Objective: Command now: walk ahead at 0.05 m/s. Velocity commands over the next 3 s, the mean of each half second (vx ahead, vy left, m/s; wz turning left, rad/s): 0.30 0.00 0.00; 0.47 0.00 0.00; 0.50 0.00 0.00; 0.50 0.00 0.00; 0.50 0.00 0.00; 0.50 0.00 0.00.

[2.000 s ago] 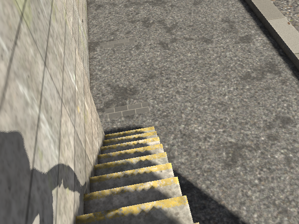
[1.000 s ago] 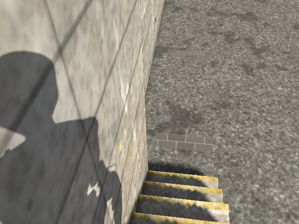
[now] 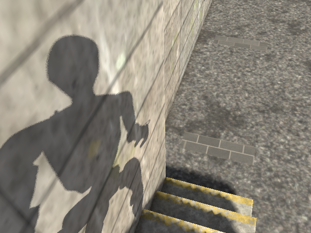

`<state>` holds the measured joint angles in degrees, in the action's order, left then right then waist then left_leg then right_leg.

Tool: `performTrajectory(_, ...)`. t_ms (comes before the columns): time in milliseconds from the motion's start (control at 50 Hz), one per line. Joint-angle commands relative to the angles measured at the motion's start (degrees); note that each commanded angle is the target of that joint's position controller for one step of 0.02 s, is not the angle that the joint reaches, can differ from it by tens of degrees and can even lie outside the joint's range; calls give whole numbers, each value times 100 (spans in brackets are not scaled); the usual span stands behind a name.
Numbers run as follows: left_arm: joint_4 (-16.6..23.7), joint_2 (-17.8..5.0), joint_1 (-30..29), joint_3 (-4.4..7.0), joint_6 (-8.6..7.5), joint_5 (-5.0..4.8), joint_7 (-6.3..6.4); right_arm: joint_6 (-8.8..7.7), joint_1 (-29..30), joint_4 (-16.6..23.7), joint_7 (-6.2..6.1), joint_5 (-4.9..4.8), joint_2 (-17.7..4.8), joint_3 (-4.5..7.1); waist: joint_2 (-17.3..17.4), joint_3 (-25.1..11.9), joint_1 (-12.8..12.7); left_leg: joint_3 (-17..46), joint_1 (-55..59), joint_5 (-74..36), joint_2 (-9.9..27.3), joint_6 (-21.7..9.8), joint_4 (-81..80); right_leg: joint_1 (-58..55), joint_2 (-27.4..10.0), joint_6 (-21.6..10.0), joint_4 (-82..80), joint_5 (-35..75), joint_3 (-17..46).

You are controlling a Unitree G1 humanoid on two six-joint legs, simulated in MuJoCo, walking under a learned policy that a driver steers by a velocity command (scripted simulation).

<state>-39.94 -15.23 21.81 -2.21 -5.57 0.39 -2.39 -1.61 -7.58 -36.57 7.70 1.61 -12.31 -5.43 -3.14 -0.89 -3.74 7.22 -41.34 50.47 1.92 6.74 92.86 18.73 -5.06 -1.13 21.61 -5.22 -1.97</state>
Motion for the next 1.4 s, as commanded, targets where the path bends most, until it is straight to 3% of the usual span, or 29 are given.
performTrajectory(20,458,-876,85,252,-88,-7,41,-115,190,576,43,-24,-61,-54,-581,-277,53,-949,-1000,162,-295,-135,-532,-1394,-432,332,-843,-1076,862)
performTrajectory(40,485,-855,82,242,-74,-17,29,-137,190,590,71,-47,-40,-77,-515,-210,39,-951,-1020,270,-307,-178,-716,-1330,-397,385,-890,-1491,835)
performTrajectory(60,-596,-871,1308,570,203,-7,-81,101,-1642,-390,-634,-340,-552,573,-395,-1488,53,-2328,81,-168,-208,-757,-94,-2350,-540,-39,-26,503,509)
performTrajectory(80,-546,-879,1466,573,345,68,-118,185,-1895,-406,-815,-384,-749,598,-644,-1385,47,-2437,306,-172,-406,-912,-5,-1953,-362,-17,29,-18,276)
performTrajectory(100,376,-1507,93,370,90,169,-94,-35,414,826,-153,-37,74,-2,-1143,970,2,-1211,-530,395,-488,-488,-261,132,-341,165,-1094,-1848,635)
performTrajectory(120,483,-1422,-394,379,3,86,53,-166,488,769,-27,-68,10,31,-695,620,124,-1373,-340,211,-439,-354,-399,204,-586,74,-1260,-2063,762)
performTrajectory(140,521,-1443,-268,420,-32,47,135,-231,337,848,8,-69,-67,72,-627,420,67,-1265,-666,727,-473,-447,-807,-270,-620,41,-1159,-2286,711)
performTrajectory(160,-645,-868,999,544,325,152,-71,31,-2011,-386,-615,-282,-455,585,-732,-976,335,-2633,553,32,-295,-855,-1,-1268,-279,-37,-192,-1276,108)
performTrajectory(180,-530,-837,981,541,443,147,-138,127,-2477,-508,-787,-231,-751,619,-677,-766,393,-2637,954,126,-535,-1077,-237,-528,28,66,-51,-2487,-157)
performTrajectory(200,-441,-816,657,566,510,155,-183,186,-2500,-547,-827,-148,-688,641,-418,-94,523,-2535,1248,497,-567,-1257,-695,706,269,167,-76,-3773,-272)
performTrajectory(220,633,-1225,-606,328,122,73,-62,-324,526,1027,-155,-48,172,-12,56,1760,212,-210,-849,1656,-163,-1262,-2543,1351,-302,-89,-359,-2223,461)
performTrajectory(240,526,-777,-284,286,72,-39,27,-410,1407,1015,-34,-190,19,-32,684,1250,-286,274,-1652,2279,43,-1496,-3216,170,-105,167,-103,-1341,211)
performTrajectory(260,451,-539,314,249,90,-65,101,-423,1205,823,-46,-131,-218,88,365,407,-456,270,-1630,2599,175,-1569,-3226,-740,191,444,420,-904,-155)
performTrajectory(280,378,-673,627,312,115,-29,117,-431,504,577,-24,-133,-356,158,322,20,-346,407,-1236,2772,329,-1589,-3213,-646,231,467,588,-1276,-155)
performTrajectory(300,338,-619,637,248,102,-46,138,-485,518,562,-7,-231,-115,15,448,-130,-358,368,-1190,2836,219,-1318,-3089,-793,29,563,268,-941,71)
performTrajectory(320,353,-724,652,258,89,-10,152,-476,486,532,-34,-228,-122,-18,361,-84,-326,-8,-1281,2547,21,-1112,-2548,-1024,-80,504,-74,-311,168)
performTrajectory(340,405,-935,482,302,58,12,167,-438,311,514,-57,-150,-222,9,104,-150,-162,-498,-1070,1961,-153,-937,-1886,-1039,-114,382,-287,-147,317)
performTrajectory(360,525,-1239,206,379,18,-41,190,-390,86,608,-82,-98,-269,41,-101,-285,113,-901,-564,1402,-293,-842,-1345,-628,-187,140,-533,-359,617)
performTrajectory(380,557,-1393,76,430,-6,-84,216,-354,-41,679,-94,-81,-225,26,-97,-271,234,-1091,-302,1162,-363,-762,-1134,-295,-272,-52,-767,-866,798)
performTrajectory(400,536,-1386,42,438,-27,-62,217,-338,-46,718,-94,-98,-182,5,28,-148,257,-1001,-245,1189,-331,-830,-1186,-125,-314,-96,-851,-1229,777)
performTrajectory(460,630,-1082,-19,353,-24,-50,160,-347,225,844,-68,-146,-80,-56,165,-48,178,-380,-498,1592,-109,-1155,-1838,-222,-346,101,-738,-1528,704)
performTrajectory(520,782,-895,-71,284,-18,-97,148,-348,568,954,-76,-162,-7,-101,33,-231,67,-341,-520,1270,-61,-1137,-1841,-580,-326,239,-715,-669,625)
performTrajectory(600,857,-980,-93,319,-30,-73,143,-341,626,1047,-109,-164,-47,-70,-30,-416,47,-636,-442,737,-108,-1000,-1530,-889,-352,187,-617,415,559)
performTrajectory(880,956,-948,-47,344,28,-30,102,-353,625,1026,-96,-162,-35,-51,-113,-502,-31,-705,-628,933,-108,-965,-1413,-1224,-388,220,-676,292,548)
performTrajectory(940,973,-849,-9,329,28,-9,119,-361,547,984,-108,-140,-96,-48,-32,-480,-61,-598,-813,1169,-35,-1012,-1546,-1363,-306,241,-504,380,473)
performTrajectory(1020,952,-918,-11,336,45,-24,102,-355,528,1009,-110,-154,-53,-57,-116,-464,-17,-724,-688,1182,-119,-956,-1414,-1214,-360,201,-669,100,562)
performTrajectory(1400,1018,-821,-7,294,51,-20,74,-351,601,1015,-94,-182,-3,-93,23,-365,-23,-513,-659,1030,-61,-1032,-1600,-1123,-368,289,-688,172,478)
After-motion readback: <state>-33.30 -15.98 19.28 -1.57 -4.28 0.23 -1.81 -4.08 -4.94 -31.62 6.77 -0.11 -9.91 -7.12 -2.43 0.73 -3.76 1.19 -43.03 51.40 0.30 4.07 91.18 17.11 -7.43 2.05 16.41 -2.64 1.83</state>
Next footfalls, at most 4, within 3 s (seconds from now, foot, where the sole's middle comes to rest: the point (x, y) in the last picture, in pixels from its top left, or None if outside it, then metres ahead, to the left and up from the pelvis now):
none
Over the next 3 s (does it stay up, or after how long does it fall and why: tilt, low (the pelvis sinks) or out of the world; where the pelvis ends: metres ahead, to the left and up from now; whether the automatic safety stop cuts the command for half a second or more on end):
stays up -0.01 0.04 0.01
